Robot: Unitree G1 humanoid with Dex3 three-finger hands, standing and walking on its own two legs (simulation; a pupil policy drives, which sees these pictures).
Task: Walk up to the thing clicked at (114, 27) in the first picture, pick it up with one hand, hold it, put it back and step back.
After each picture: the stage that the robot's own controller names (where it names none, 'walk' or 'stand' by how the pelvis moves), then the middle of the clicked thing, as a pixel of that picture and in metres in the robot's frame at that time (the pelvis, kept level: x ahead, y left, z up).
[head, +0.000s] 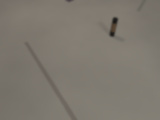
stand; (113, 27) +1.62 -0.35 -0.65
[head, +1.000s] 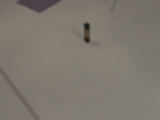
walk; (86, 33) +1.51 +0.07 -0.62
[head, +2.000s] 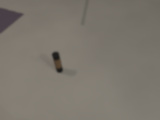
walk; (57, 62) +0.98 +0.31 -0.65
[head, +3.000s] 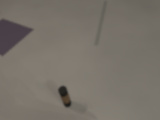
walk; (65, 97) +0.63 +0.25 -0.65
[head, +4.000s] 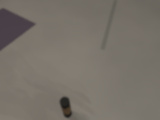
stand; (66, 107) +0.49 +0.17 -0.64
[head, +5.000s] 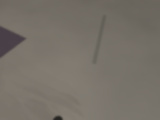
stand; out of the picture +0.42 +0.17 -0.65
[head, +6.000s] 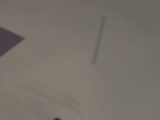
stand; out of the picture +0.40 +0.17 -0.65
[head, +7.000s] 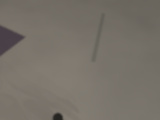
stand; out of the picture +0.43 +0.17 -0.66
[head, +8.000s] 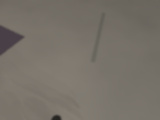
stand; out of the picture +0.41 +0.18 -0.66
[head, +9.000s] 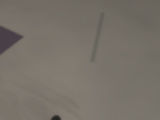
stand; out of the picture +0.41 +0.18 -0.66
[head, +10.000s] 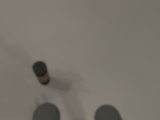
go down; (42, 74) +0.46 +0.19 -0.42
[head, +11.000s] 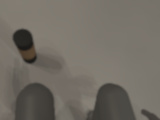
go down; (26, 49) +0.49 +0.23 -0.27
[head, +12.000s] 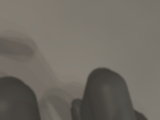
close in; out of the picture +0.47 +0.26 -0.18
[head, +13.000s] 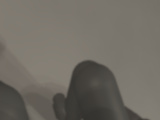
close; out of the picture +0.46 +0.29 -0.16
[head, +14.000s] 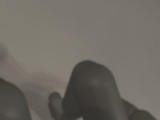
lift; out of the picture +0.43 +0.28 -0.16
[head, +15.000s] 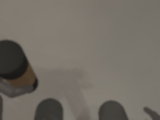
lift; (19, 73) +0.33 +0.20 +0.03
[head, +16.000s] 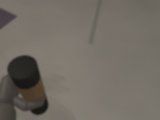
hold; (32, 90) +0.30 +0.17 +0.03
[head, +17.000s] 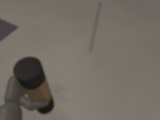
hold; (38, 90) +0.31 +0.15 +0.04
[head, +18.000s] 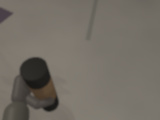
crouch; (43, 89) +0.32 +0.14 +0.01
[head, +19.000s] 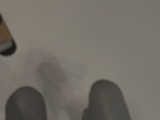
crouch; out of the picture +0.48 +0.22 -0.04
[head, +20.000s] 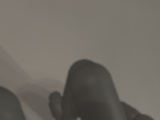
lower; out of the picture +0.44 +0.30 -0.17
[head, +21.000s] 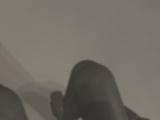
lower; out of the picture +0.45 +0.29 -0.17
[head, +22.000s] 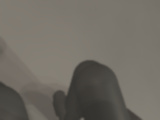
lower; out of the picture +0.44 +0.30 -0.16
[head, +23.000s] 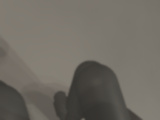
lower; out of the picture +0.43 +0.29 -0.17
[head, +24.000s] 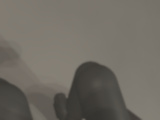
loosen; out of the picture +0.43 +0.26 -0.16
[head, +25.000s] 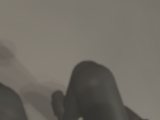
withdraw; out of the picture +0.44 +0.26 -0.17
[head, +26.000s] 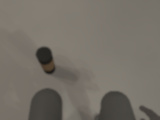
walk; (47, 62) +0.47 +0.18 -0.34
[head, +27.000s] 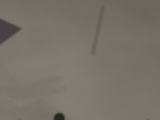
stand; out of the picture +0.40 +0.14 -0.59
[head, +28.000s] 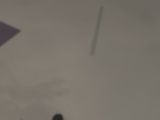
stand; out of the picture +0.40 +0.15 -0.60
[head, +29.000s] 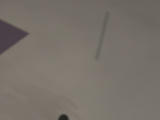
stand; out of the picture +0.41 +0.13 -0.64
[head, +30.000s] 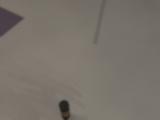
walk; (65, 110) +0.44 +0.12 -0.64
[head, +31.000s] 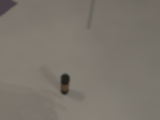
walk; (64, 85) +0.61 +0.09 -0.64
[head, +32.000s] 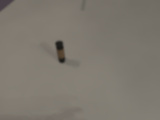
walk; (60, 52) +0.95 +0.24 -0.62
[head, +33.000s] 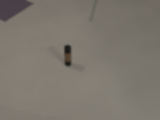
stand; (67, 56) +1.05 +0.15 -0.65
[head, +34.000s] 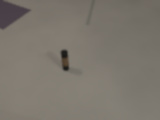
stand; (65, 60) +1.04 +0.19 -0.66
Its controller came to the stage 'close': yes
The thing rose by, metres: 0.69
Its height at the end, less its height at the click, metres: +0.00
